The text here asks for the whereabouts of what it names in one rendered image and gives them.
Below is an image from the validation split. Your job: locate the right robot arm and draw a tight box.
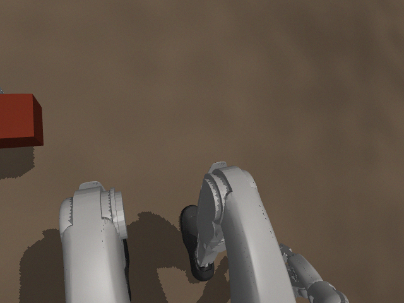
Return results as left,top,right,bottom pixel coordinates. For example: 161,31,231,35
307,281,349,303

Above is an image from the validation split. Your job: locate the right robot foot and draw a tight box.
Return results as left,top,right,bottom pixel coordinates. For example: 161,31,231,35
180,205,215,282

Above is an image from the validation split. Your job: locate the right robot hand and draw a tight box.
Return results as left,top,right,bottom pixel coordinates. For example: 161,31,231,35
279,243,323,299

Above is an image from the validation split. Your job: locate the carton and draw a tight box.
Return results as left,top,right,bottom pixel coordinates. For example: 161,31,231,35
0,94,44,148

